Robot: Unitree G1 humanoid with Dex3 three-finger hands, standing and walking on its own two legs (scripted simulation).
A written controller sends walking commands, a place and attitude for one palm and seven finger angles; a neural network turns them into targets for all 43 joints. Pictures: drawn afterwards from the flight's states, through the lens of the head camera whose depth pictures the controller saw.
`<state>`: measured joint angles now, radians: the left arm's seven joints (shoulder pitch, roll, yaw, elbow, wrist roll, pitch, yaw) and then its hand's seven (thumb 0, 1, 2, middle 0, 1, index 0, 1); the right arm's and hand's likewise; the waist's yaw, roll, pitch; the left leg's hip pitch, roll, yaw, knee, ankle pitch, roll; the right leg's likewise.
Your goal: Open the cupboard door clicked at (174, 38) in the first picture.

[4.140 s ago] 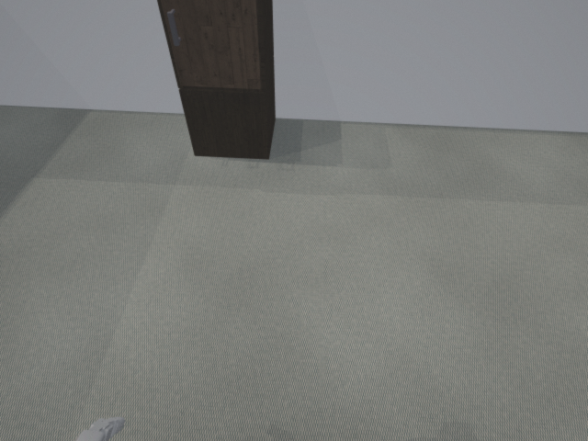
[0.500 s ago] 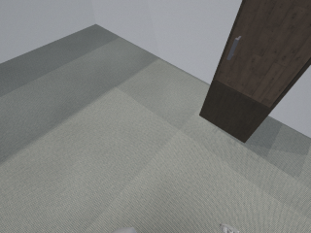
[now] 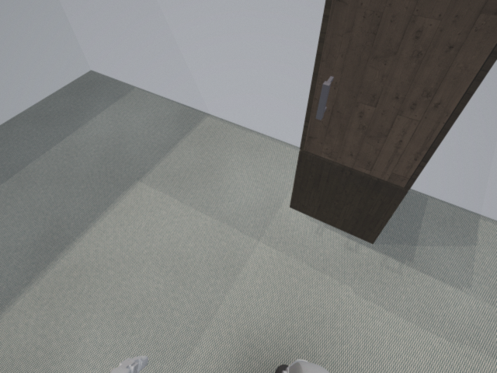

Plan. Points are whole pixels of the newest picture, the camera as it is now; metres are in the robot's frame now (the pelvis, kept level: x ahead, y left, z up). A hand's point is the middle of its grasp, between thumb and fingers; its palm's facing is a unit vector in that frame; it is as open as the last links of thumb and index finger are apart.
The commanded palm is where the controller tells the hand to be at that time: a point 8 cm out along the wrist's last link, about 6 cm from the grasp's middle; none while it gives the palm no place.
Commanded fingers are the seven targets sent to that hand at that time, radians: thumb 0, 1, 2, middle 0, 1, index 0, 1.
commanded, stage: turn to face it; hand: left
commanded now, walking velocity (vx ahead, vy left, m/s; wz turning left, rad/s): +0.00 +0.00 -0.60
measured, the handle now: (325, 98) +0.85 -0.23 -0.07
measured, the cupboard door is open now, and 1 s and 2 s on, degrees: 0 0 0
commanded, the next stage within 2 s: take the last steps up to it in 0.80 s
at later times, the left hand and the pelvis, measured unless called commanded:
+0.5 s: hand (134, 371) +0.16 +0.21 -0.16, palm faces -0.12 -0.97 -0.21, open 7.4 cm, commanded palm none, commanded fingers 0.00 0.90 0.90 -0.20 -0.30 -0.20 -0.30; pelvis +0.07 +0.03 +0.01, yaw -14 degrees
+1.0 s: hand (190, 319) +0.24 +0.12 -0.14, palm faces -0.47 -0.84 -0.28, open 7.4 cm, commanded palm none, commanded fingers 0.00 0.90 0.90 -0.20 -0.30 -0.20 -0.30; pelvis +0.06 -0.01 +0.01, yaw -29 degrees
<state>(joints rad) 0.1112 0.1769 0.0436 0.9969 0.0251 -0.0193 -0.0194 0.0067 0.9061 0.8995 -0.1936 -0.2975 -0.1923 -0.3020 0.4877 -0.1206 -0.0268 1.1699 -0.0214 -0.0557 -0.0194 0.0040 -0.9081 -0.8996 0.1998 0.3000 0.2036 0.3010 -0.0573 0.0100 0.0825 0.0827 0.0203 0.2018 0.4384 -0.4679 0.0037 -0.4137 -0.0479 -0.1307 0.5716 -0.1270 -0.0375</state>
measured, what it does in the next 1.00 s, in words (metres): steps on the spot, turning right: left foot, then right foot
